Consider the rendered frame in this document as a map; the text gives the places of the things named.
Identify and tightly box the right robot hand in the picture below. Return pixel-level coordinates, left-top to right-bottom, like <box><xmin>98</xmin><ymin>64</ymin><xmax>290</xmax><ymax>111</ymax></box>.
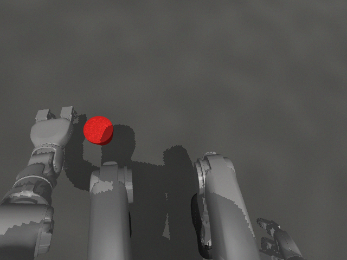
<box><xmin>256</xmin><ymin>218</ymin><xmax>302</xmax><ymax>260</ymax></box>

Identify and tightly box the cup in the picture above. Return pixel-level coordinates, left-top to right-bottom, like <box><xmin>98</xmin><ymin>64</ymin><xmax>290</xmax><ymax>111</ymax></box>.
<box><xmin>83</xmin><ymin>116</ymin><xmax>113</xmax><ymax>145</ymax></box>

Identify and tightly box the right robot foot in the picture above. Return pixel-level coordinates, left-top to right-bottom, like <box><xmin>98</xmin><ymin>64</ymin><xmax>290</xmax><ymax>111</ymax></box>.
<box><xmin>191</xmin><ymin>193</ymin><xmax>213</xmax><ymax>259</ymax></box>

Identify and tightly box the left robot arm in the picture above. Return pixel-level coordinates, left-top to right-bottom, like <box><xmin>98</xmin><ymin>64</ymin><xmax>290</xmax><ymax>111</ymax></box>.
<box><xmin>0</xmin><ymin>144</ymin><xmax>64</xmax><ymax>260</ymax></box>

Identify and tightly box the left robot hand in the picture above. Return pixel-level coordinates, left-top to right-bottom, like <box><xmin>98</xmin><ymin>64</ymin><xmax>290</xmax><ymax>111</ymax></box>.
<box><xmin>30</xmin><ymin>106</ymin><xmax>78</xmax><ymax>170</ymax></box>

